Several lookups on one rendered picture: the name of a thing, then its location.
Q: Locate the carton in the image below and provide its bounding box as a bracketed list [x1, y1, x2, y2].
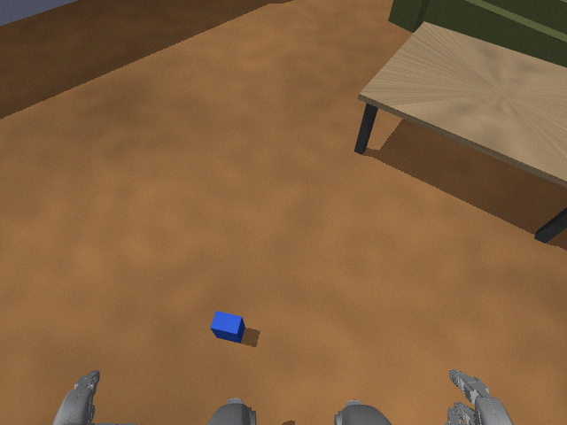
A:
[210, 311, 245, 343]

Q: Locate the sofa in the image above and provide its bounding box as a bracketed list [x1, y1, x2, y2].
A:
[388, 0, 567, 67]

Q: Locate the coffee table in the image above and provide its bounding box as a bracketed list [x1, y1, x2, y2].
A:
[354, 22, 567, 243]

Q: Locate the left robot hand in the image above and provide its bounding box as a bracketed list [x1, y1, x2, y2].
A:
[53, 370, 137, 425]

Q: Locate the right robot hand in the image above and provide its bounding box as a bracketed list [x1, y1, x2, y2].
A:
[444, 369, 514, 425]

